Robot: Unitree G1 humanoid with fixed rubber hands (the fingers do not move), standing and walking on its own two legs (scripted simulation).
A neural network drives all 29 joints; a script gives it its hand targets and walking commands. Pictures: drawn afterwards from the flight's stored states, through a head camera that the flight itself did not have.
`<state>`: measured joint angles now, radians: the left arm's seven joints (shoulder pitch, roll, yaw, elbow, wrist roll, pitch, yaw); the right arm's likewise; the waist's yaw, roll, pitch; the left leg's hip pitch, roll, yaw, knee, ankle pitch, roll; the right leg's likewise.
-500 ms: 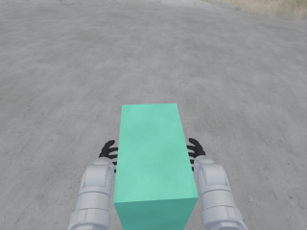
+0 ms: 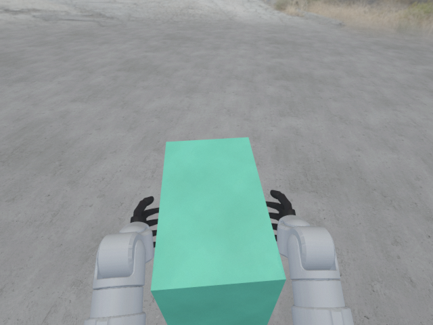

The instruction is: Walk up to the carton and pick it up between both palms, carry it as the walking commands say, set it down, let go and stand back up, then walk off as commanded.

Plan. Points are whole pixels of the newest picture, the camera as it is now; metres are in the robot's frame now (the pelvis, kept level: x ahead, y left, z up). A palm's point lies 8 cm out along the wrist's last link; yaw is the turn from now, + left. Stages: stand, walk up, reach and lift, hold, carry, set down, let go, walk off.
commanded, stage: carry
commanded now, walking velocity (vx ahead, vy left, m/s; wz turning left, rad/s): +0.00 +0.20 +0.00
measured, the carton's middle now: (213, 235) +0.30 +0.01 +0.05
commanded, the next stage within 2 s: none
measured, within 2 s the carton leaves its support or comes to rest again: neither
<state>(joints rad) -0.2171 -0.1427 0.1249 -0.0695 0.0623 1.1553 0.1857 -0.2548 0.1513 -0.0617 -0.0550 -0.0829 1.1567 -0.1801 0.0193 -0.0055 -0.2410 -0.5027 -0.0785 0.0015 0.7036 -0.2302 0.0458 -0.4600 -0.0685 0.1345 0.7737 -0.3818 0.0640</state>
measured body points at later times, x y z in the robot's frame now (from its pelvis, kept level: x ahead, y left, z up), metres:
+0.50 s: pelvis -0.05 +0.02 +0.01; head -0.10 +0.00 +0.46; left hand +0.22 +0.15 +0.09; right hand +0.22 -0.11 +0.08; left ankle +0.04 +0.11 -0.68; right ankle -0.01 -0.09 -0.71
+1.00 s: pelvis -0.10 +0.11 +0.00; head -0.14 +0.11 +0.45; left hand +0.16 +0.26 +0.07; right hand +0.17 -0.01 +0.08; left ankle -0.04 +0.21 -0.71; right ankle -0.03 -0.07 -0.70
